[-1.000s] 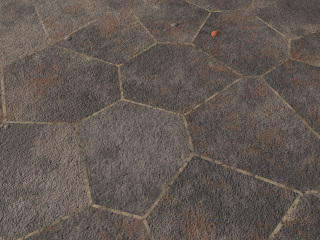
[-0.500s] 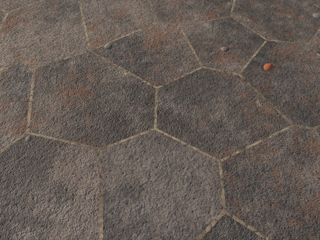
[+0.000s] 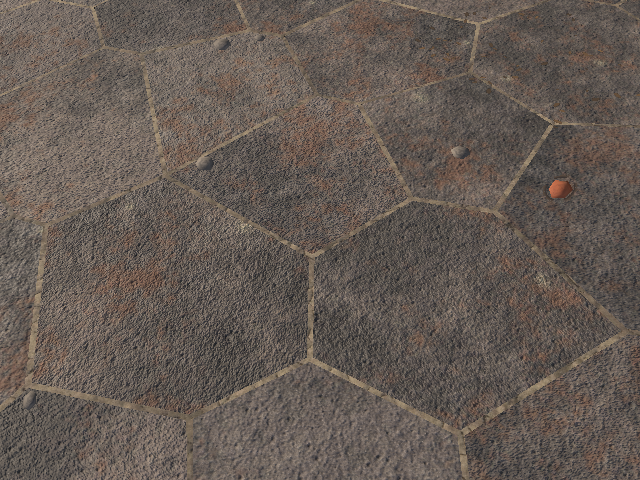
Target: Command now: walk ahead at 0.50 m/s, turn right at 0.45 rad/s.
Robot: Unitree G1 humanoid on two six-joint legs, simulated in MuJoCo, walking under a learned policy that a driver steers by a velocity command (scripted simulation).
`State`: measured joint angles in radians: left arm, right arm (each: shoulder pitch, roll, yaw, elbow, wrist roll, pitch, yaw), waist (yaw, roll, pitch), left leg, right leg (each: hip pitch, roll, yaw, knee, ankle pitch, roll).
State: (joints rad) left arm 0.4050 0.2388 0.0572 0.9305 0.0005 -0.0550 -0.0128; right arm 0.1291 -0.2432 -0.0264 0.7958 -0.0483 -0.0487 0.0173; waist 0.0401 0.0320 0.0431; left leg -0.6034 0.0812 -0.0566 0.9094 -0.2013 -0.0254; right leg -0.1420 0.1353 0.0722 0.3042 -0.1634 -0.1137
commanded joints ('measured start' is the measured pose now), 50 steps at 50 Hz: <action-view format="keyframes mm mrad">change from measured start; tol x32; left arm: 1 28 152 36 -61 -2 -11 5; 50 -139 213 50 -293 15 90 11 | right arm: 1 -82 -61 -6 -87 6 -2 3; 50 54 -122 -47 -150 28 99 -34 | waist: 1 2 -97 1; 13 -48 232 -429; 34 -36 116 -98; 37 -43 -367 -43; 50 -8 -158 -81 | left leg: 1 -4 -25 46 -128 126 -27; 10 323 -136 24 -475 152 30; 13 889 462 -486 -418 895 277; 31 377 225 84 -601 198 221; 35 340 206 147 -424 125 122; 37 -35 -58 250 -40 -447 -30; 50 44 -82 18 -13 -203 -15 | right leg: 1 -32 -233 238 -123 195 -120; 10 31 -177 291 223 583 4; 13 -349 39 38 868 -567 71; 14 -394 -54 20 950 -483 71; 34 -110 -117 -155 271 -182 78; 37 54 -524 488 -49 237 -95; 50 33 -305 328 32 203 -138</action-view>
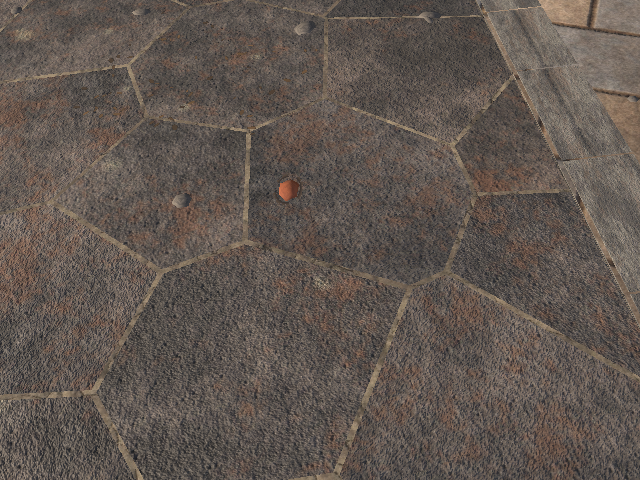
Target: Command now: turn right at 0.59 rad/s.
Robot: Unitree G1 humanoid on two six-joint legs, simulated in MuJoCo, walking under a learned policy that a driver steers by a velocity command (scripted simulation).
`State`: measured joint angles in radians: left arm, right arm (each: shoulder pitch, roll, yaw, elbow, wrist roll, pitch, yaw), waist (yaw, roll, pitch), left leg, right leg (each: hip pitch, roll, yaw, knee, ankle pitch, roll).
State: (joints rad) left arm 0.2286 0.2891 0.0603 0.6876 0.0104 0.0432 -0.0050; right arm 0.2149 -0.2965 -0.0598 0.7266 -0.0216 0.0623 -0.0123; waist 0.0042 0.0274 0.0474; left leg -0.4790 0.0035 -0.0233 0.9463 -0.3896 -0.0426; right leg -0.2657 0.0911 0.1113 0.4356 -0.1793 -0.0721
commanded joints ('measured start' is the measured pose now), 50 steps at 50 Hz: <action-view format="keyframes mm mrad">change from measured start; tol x32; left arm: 1 40 169 49 -50 7 -7 2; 50 -36 96 -2 7 -6 4 25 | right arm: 1 -41 -66 -11 -87 3 -14 -5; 50 11 -119 -18 -73 17 -33 16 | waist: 1 31 -152 -85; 50 -20 66 -49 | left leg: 1 -60 -11 -18 -80 -21 7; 13 168 270 -370 -748 215 244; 24 404 154 -438 -552 598 226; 29 -41 -143 -40 -114 -177 62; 32 -7 -61 -48 185 -101 43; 43 151 -45 98 -271 -57 46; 47 534 345 -500 -625 668 222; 50 363 275 -288 -640 617 305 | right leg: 1 146 -258 305 -93 209 -179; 8 39 -203 338 -20 276 -96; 12 -17 -4 59 224 -325 58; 26 105 -22 -60 -43 -110 43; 29 168 -474 326 -194 220 -189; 43 203 -358 -69 -1 479 -106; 46 11 -283 -183 277 179 17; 47 -289 -107 -258 516 -409 104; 50 -234 -141 -71 645 -331 86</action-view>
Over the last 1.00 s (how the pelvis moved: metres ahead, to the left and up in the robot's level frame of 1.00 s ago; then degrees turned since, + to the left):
0.17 0.02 0.00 -35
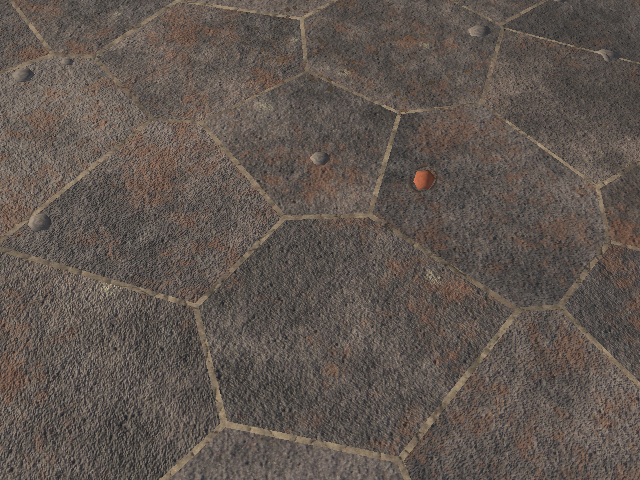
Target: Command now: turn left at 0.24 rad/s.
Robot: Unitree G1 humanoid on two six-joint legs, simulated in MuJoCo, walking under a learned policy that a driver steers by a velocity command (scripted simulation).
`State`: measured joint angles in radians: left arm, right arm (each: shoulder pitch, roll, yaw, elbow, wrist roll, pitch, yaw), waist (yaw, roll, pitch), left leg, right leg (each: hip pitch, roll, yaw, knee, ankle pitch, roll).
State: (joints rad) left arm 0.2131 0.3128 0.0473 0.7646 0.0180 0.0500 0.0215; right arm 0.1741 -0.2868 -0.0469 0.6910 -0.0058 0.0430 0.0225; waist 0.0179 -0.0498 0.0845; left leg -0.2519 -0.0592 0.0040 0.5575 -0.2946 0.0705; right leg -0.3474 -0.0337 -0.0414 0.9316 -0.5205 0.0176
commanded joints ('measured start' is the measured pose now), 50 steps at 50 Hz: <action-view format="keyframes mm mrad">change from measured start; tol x16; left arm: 1 -5 77 13 -50 -11 -4 -7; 25 -162 42 11 -90 11 -42 -103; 30 283 262 82 3 24 -72 -54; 35 84 123 39 -29 -9 -84 -39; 50 234 82 7 109 9 -135 -7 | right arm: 1 -18 -88 -13 -44 -2 -13 -26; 25 162 -166 -47 131 -28 -110 -21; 50 -191 -51 21 -6 -15 -85 30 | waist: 1 -4 153 -71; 27 -20 135 -5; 30 113 -304 -215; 34 1 22 -38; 50 22 -13 8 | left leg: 1 121 281 -254 -269 473 144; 5 125 236 -122 -282 499 101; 10 221 328 -282 -447 -251 144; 25 180 358 0 -408 -44 110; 27 115 345 77 -274 142 80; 29 -65 231 223 232 329 11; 30 -437 71 212 571 -225 -55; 31 -571 57 2 680 -244 -49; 34 -469 167 -29 557 1 -44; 50 -321 59 98 26 275 19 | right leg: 1 -119 -22 75 93 71 -4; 6 38 29 73 -116 139 4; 19 -259 -19 45 -144 208 -45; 26 -62 9 -57 -305 205 -106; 28 202 87 -87 -397 219 -141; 31 558 -323 819 -780 -171 -343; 37 314 -116 338 -716 631 -262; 50 449 -134 96 -762 1085 -149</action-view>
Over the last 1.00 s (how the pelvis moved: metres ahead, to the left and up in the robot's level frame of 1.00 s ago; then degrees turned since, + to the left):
-0.05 0.06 -0.01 17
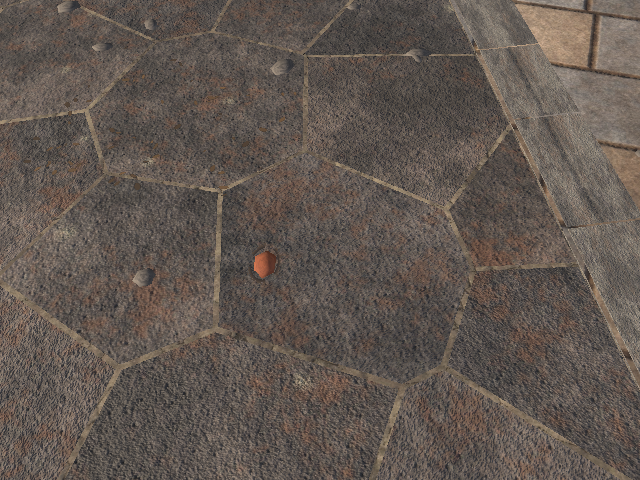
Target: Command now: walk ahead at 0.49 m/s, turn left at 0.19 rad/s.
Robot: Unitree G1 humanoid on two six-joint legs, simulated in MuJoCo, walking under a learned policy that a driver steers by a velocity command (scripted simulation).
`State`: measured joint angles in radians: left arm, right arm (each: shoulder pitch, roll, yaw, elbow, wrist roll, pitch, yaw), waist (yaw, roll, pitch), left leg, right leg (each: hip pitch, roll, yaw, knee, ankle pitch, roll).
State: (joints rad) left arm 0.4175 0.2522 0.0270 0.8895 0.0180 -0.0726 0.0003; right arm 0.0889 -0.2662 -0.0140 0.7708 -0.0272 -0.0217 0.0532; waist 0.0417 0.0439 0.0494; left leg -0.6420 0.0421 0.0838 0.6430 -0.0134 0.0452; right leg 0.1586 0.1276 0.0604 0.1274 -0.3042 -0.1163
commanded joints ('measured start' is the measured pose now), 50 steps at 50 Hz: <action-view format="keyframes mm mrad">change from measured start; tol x32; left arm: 1 15 155 28 -14 13 -14 20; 25 -513 92 -24 -282 14 13 -22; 31 -8 284 42 -197 47 -21 30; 50 29 162 39 -28 -4 -19 -16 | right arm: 1 -63 -83 -16 -72 7 -20 -6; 5 433 -196 -65 72 -14 -31 -43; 50 -100 -38 -8 -116 -8 -14 2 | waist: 1 -26 -118 16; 28 -69 47 -47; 32 3 -361 -381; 50 2 -141 1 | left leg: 1 136 -77 26 -66 -47 65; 4 478 -140 14 -153 -109 125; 7 923 280 -880 -342 -228 387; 15 415 69 -386 -449 112 257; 29 534 22 -465 -119 367 94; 33 -18 -93 -207 614 -475 36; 50 149 -21 -26 -27 -103 -21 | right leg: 1 -38 -303 -25 99 1026 -4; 4 -56 -286 -86 571 1181 27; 5 -249 -246 -121 875 867 33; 6 -701 -14 -113 1283 -103 98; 7 -809 -43 33 1334 -140 71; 29 -378 -91 -35 333 166 98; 32 121 -593 742 153 -137 -100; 37 -282 -385 190 82 149 -28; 50 -251 -338 15 75 504 -57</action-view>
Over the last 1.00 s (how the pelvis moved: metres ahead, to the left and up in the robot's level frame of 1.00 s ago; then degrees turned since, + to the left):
0.29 -0.16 0.00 -21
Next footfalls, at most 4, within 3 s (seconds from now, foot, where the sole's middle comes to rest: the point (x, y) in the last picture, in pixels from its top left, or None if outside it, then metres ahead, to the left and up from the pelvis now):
0.10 left None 0.24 0.07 -0.77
0.60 right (379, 426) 0.56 -0.04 -0.77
1.10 left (242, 374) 0.67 0.26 -0.77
1.60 right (306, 257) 1.00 0.14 -0.77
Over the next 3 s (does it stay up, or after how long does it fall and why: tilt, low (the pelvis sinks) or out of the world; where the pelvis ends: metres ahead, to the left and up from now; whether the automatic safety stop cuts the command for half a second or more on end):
stays up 1.60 0.30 0.01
